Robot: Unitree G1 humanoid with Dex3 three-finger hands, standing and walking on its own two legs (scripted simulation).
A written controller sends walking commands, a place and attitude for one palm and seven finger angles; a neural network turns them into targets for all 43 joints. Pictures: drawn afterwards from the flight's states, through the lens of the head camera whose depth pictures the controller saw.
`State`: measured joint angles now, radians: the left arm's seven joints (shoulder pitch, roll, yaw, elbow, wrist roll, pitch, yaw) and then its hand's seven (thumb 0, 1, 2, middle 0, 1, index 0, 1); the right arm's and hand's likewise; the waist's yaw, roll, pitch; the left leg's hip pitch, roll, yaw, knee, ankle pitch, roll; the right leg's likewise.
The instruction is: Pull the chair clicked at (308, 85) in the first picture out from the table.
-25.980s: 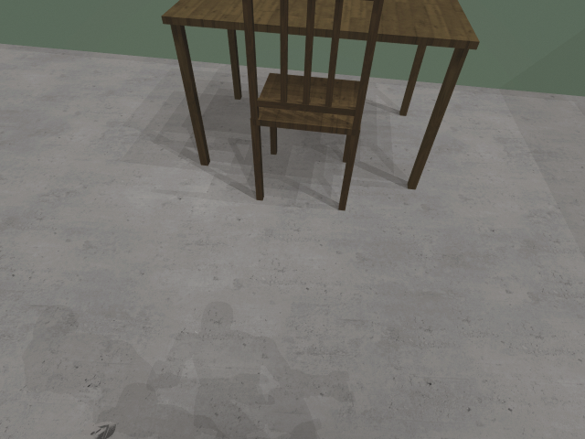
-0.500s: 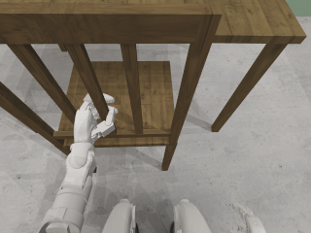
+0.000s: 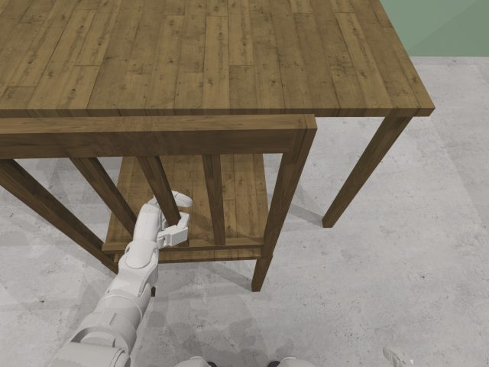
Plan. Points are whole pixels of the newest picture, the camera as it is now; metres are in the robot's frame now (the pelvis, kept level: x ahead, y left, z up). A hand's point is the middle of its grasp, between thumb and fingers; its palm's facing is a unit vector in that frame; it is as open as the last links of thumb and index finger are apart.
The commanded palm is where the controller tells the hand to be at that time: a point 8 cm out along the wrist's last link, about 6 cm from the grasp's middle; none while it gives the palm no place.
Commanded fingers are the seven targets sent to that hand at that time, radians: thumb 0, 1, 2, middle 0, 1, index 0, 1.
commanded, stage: step backward, pulling the chair out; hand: left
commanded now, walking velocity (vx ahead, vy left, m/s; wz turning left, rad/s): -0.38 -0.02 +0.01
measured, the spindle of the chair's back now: (170, 209) +0.38 +0.14 -0.04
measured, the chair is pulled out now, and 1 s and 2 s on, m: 0.05 0.18 0.31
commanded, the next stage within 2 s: none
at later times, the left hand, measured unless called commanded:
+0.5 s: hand (181, 284) +0.25 +0.11 -0.06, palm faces -0.01 -0.99 -0.15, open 5.4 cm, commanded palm +0.25 +0.16 -0.06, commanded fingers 0.00 0.90 0.90 -0.50 -1.45 -0.50 -1.45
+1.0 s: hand (176, 297) +0.23 +0.12 -0.06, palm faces +0.01 -0.98 -0.21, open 5.6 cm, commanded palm +0.21 +0.17 -0.06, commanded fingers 0.00 0.90 0.90 -0.50 -1.45 -0.50 -1.45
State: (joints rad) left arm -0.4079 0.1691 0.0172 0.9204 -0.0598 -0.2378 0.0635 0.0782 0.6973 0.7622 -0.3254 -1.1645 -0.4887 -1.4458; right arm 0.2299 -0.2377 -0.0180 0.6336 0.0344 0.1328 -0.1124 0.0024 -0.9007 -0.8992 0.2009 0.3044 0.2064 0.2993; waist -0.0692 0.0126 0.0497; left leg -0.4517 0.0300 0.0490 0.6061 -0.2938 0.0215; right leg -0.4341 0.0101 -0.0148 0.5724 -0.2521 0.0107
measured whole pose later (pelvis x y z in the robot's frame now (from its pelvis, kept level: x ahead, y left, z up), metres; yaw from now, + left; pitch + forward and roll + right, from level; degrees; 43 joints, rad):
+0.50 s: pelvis -0.07 -0.01 +0.00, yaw -1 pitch +3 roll +0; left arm -0.34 0.14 0.00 0.95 -0.06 -0.28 0.09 0.07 0.67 0.77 -0.34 -1.17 -0.50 -1.45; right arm 0.22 -0.24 -0.01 0.69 0.04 0.05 -0.12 0.00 -0.90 -0.90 0.20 0.30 0.21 0.30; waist -0.04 0.03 0.08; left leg -0.45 0.03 0.07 0.58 -0.18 0.02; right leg -0.44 0.01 0.00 0.55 -0.16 0.00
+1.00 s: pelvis -0.11 -0.01 -0.02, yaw -1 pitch +0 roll +1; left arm -0.36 0.17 0.03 0.91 -0.02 -0.26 0.11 0.05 0.62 0.81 -0.37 -1.24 -0.50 -1.45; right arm 0.20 -0.23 -0.01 0.73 0.02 -0.02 -0.10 0.00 -0.90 -0.90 0.20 0.30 0.21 0.30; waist -0.06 0.01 0.13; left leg -0.52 -0.01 0.02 0.84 -0.43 -0.01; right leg -0.50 -0.03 -0.02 0.66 -0.17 -0.01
